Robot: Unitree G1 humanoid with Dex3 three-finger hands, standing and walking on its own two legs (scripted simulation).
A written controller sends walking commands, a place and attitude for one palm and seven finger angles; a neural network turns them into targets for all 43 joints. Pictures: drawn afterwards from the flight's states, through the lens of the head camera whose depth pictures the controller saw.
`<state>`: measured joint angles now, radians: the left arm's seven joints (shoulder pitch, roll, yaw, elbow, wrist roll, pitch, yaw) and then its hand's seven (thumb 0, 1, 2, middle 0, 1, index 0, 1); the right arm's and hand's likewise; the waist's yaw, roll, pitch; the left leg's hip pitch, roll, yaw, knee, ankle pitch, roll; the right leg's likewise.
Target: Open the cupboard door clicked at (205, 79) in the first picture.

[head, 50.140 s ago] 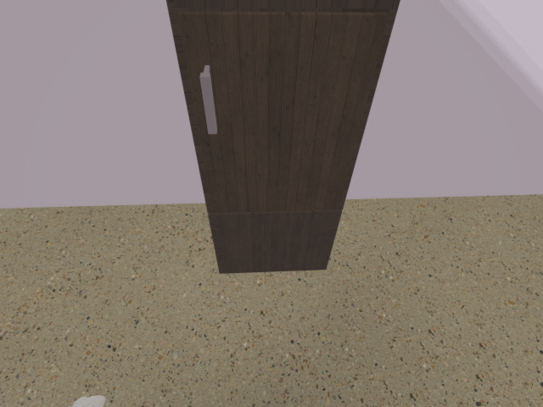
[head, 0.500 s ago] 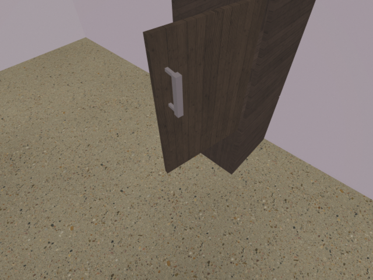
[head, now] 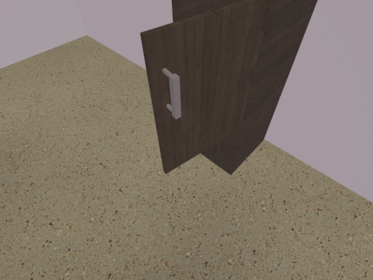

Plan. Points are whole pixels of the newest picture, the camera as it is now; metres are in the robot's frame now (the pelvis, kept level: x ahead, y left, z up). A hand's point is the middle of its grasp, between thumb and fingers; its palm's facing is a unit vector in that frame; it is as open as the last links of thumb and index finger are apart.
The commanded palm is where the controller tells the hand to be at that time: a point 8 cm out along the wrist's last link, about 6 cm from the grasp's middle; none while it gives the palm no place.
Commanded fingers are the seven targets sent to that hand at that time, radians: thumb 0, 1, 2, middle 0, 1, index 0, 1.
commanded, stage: look to check the result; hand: left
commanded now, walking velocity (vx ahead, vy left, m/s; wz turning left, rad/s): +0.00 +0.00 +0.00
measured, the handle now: (171, 94) +0.57 +0.07 +0.07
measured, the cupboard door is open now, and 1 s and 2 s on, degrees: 79 79 79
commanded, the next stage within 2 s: stand and wait in 0.18 s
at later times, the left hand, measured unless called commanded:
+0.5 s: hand out of the picture +0.07 +0.22 -0.16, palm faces +0.00 -0.95 -0.30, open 7.4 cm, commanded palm none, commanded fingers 0.00 0.90 0.90 -0.20 -0.30 -0.20 -0.30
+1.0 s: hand out of the picture +0.08 +0.22 -0.16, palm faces -0.01 -0.96 -0.29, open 7.4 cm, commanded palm none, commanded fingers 0.00 0.90 0.90 -0.20 -0.30 -0.20 -0.30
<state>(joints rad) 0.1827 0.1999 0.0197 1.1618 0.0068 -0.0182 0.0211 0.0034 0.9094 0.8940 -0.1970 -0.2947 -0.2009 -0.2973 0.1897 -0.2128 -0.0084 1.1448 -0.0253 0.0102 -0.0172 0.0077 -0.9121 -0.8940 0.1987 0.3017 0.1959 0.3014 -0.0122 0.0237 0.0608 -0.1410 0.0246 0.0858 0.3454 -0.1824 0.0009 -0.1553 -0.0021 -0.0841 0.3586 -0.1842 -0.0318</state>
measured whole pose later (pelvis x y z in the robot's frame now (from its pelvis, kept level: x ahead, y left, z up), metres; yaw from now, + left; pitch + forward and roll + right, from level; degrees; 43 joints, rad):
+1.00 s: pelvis +0.02 +0.00 +0.00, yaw +0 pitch -1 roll +0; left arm 0.13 0.26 0.02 1.16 0.01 -0.03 0.01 0.00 0.91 0.89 -0.20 -0.29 -0.20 -0.30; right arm 0.14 -0.27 0.00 1.15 -0.02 0.00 -0.01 0.01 -0.91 -0.89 0.20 0.30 0.20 0.30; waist -0.01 0.01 0.05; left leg -0.10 0.03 0.09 0.29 -0.18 -0.01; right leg -0.11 0.01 -0.08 0.30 -0.18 -0.04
